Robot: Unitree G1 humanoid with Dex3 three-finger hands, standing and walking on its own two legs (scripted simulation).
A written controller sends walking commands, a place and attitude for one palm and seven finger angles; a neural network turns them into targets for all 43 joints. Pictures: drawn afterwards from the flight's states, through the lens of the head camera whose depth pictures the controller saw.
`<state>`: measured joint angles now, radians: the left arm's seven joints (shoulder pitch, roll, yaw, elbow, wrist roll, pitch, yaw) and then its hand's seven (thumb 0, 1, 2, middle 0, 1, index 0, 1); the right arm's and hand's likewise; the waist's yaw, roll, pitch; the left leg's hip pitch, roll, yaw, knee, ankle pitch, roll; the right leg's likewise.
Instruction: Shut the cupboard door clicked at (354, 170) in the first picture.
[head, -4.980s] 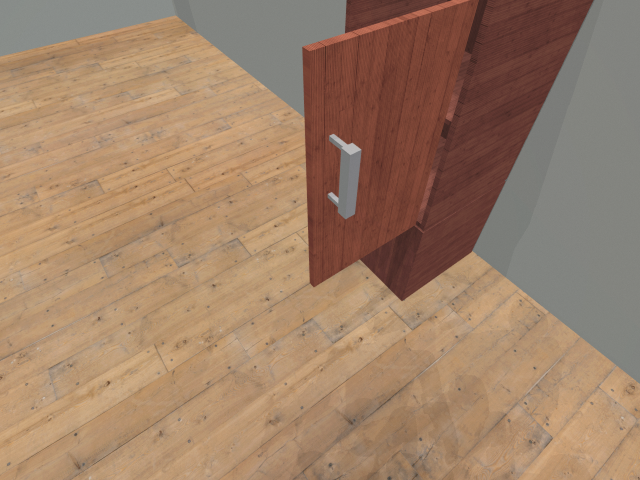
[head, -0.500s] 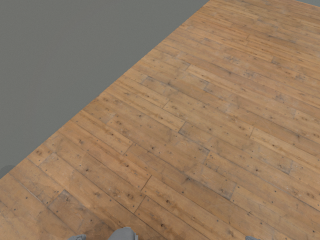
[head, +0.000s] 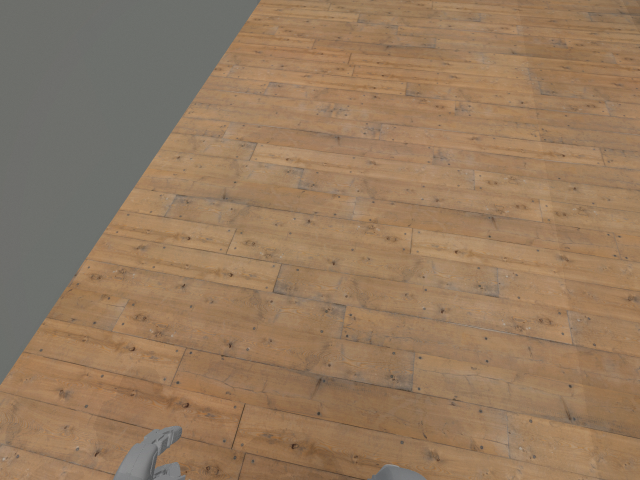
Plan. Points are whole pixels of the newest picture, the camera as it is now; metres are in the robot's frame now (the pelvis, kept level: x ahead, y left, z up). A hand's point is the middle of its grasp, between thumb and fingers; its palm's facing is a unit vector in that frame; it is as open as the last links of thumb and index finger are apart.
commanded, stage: walk around to get in front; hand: left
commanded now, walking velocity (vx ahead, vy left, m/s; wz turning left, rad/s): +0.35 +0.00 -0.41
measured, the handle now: out of the picture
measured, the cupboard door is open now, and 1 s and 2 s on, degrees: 90 90 90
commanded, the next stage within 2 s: walk to a spot facing it in 0.80 s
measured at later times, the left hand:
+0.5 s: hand (206, 421) +0.22 +0.19 -0.18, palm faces -0.09 -0.98 -0.15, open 7.4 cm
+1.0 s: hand (323, 207) +0.62 +0.01 -0.14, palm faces -0.39 -0.90 -0.21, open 7.4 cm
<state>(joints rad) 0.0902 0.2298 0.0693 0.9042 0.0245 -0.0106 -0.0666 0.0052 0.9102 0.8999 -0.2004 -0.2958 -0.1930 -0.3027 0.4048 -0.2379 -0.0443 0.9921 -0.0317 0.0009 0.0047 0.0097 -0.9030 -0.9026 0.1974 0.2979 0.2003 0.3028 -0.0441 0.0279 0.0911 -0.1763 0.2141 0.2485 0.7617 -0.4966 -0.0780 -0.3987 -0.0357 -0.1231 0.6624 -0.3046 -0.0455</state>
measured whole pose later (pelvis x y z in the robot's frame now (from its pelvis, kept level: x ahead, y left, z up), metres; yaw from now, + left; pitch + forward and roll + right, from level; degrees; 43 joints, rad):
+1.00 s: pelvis +0.43 -0.11 +0.01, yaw -20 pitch +0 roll +1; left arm 0.07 0.19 0.04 0.97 0.01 -0.07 -0.02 0.00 0.91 0.90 -0.20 -0.30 -0.19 -0.30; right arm 0.44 -0.17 -0.03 1.13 -0.01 -0.01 -0.01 0.01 -0.91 -0.90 0.20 0.30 0.20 0.30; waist -0.07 0.00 0.10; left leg -0.26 0.12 0.11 1.10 -0.50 -0.05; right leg -0.36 -0.03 -0.15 0.64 -0.28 -0.09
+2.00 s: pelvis +0.57 -0.23 +0.02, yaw +14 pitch +2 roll +4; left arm 0.22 0.18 0.02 0.90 0.02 0.00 0.02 0.00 0.91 0.90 -0.20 -0.30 -0.20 -0.30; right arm 0.13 -0.27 -0.09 0.93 -0.02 0.08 0.03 0.01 -0.91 -0.90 0.19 0.30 0.20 0.30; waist -0.02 0.00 0.11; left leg -0.55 0.01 0.02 1.12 -0.41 -0.08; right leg -0.19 -0.09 -0.14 0.50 -0.34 -0.02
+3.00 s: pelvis +0.63 -0.27 +0.02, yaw +52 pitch +0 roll +2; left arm 0.23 0.20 0.04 0.89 0.02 0.00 0.02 0.00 0.92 0.90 -0.21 -0.30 -0.20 -0.30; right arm 0.11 -0.25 -0.07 0.95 -0.02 0.09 0.03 0.01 -0.91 -0.90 0.19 0.30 0.19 0.30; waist 0.00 -0.02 0.13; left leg -0.41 0.04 0.08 0.85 -0.44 -0.07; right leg -0.18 -0.13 -0.28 0.54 -0.35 -0.02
